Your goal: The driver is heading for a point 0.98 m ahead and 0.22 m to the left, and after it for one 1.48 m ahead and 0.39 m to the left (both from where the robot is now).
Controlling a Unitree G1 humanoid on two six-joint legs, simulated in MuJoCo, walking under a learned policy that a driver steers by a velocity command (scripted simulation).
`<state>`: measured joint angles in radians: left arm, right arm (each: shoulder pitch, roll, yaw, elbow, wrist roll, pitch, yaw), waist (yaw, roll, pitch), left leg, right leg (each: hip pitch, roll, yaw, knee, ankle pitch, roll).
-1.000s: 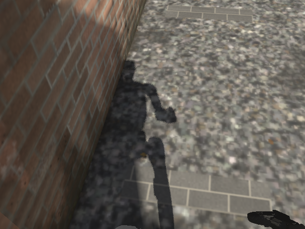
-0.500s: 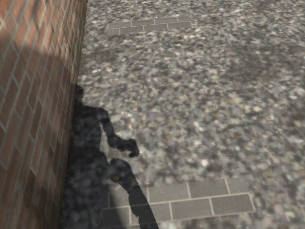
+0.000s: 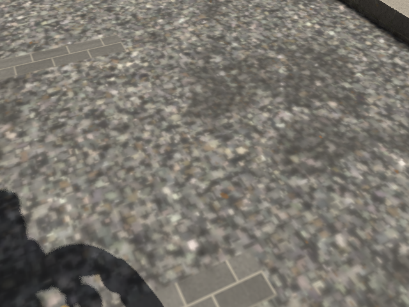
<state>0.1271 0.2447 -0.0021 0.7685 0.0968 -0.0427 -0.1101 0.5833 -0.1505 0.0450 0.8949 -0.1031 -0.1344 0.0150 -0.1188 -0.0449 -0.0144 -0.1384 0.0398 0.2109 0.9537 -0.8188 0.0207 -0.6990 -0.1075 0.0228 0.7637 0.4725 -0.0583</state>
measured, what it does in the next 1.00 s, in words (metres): goes down, turning left: right foot 0.21 m lower, then left foot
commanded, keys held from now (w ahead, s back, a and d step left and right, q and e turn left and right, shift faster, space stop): w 0.06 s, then no key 0.08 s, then q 0.72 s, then w+q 0.14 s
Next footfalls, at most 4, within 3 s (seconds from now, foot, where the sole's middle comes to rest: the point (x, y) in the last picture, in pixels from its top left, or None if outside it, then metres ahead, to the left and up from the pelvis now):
0.14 right None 0.24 -0.14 -0.91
0.42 left None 0.39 0.13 -0.91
0.74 right None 0.42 -0.11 -0.91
1.18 left None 0.38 0.17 -0.91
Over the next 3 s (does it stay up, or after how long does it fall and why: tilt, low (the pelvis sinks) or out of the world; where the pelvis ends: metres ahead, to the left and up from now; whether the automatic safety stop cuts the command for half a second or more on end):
stays up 1.34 0.25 -0.13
